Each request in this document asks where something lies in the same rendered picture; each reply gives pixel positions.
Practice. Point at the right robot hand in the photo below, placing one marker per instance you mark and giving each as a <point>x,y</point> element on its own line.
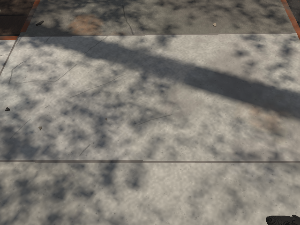
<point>283,220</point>

